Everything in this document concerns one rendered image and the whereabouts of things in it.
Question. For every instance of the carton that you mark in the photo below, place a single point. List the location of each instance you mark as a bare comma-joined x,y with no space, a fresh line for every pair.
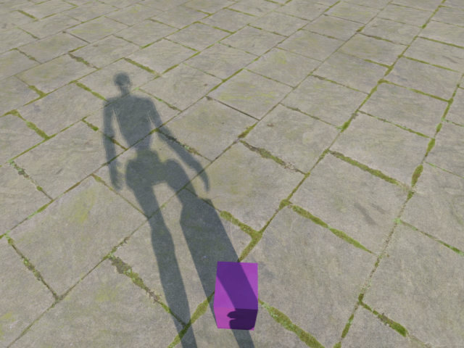
236,295

